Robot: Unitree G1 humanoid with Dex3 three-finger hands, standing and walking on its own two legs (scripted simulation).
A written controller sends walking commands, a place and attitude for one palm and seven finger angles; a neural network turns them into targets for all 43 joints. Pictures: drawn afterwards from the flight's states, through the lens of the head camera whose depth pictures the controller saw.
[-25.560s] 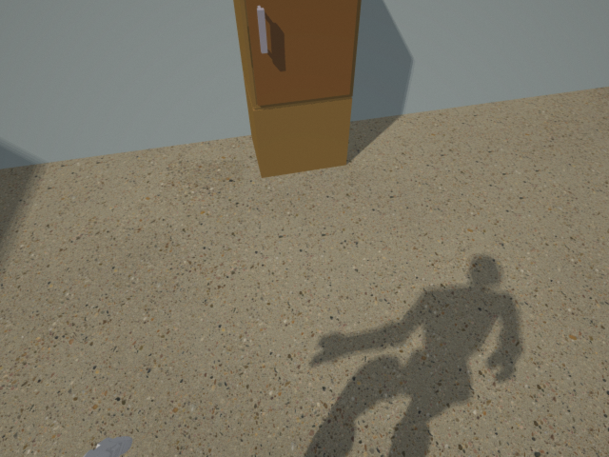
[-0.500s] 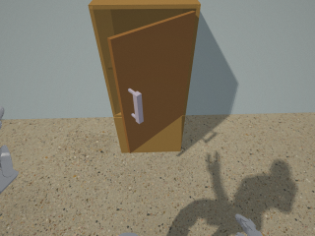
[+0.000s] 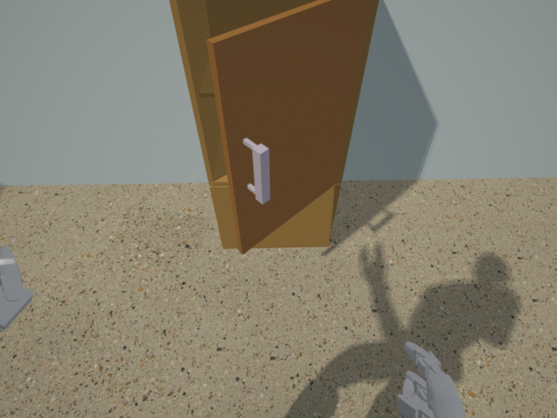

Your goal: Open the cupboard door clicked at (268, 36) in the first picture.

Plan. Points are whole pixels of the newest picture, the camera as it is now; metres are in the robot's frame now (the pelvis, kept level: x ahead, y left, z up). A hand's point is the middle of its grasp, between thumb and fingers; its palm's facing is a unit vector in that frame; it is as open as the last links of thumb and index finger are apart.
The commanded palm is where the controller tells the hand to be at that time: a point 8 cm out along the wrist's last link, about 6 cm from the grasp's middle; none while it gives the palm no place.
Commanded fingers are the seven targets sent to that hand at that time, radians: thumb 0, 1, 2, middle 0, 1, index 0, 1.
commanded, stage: stop stepping back and stand still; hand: left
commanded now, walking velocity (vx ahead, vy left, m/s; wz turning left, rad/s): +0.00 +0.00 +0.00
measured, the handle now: (255, 171) +0.60 +0.08 -0.03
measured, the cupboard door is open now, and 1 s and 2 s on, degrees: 42 42 42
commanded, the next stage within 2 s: let the arm hang, fingers relaxed in 0.58 s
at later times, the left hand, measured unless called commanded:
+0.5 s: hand out of the picture +0.17 +0.28 +0.15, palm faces +0.41 -0.79 -0.46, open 7.4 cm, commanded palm +0.11 +0.32 +0.18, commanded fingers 0.00 0.90 0.90 -0.20 -0.30 -0.20 -0.30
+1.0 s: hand out of the picture +0.02 +0.18 -0.17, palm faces +0.03 -0.98 -0.18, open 7.1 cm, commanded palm none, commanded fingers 0.00 0.90 0.90 -0.20 -0.30 -0.20 -0.30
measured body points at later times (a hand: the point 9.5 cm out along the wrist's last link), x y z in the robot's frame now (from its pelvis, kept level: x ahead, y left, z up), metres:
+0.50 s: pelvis -0.03 +0.02 +0.01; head -0.01 +0.01 +0.46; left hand +0.14 +0.32 +0.18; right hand +0.14 -0.22 -0.08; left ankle -0.01 +0.13 -0.73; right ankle -0.01 -0.11 -0.73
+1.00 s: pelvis -0.04 +0.01 +0.00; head -0.02 +0.02 +0.44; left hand +0.01 +0.23 -0.15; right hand +0.02 -0.25 -0.14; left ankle -0.01 +0.13 -0.73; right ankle -0.01 -0.11 -0.73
